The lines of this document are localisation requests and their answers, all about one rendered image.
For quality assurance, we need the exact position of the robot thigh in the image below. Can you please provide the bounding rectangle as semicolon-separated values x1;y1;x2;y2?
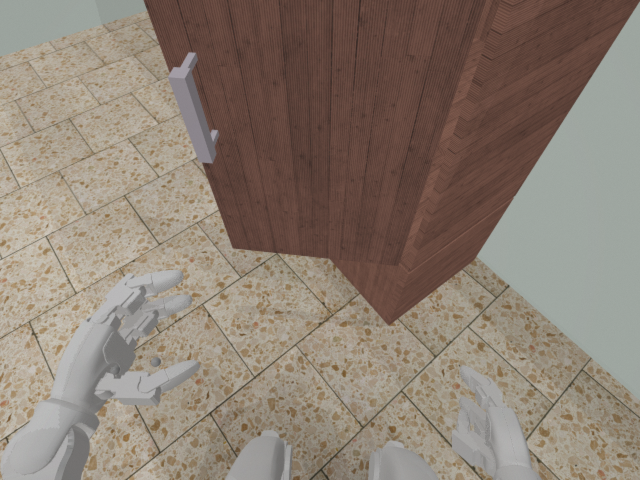
368;446;439;480
225;436;292;480

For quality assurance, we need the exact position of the handle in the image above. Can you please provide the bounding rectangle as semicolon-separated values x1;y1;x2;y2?
168;52;219;163

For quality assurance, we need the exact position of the robot left forearm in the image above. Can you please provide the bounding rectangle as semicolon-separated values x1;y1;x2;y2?
0;399;100;480

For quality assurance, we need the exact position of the left robot thigh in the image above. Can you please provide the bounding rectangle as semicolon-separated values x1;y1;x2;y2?
225;436;292;480

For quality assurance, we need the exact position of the right robot thigh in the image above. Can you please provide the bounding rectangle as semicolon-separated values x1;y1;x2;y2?
368;446;439;480

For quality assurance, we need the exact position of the robot right hand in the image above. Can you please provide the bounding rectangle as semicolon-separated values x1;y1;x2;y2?
452;365;532;478

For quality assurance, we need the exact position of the cupboard door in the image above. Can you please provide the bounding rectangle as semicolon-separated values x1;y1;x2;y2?
144;0;486;266

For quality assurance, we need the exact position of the robot left hand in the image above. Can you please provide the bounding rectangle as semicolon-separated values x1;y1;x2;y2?
50;270;200;414

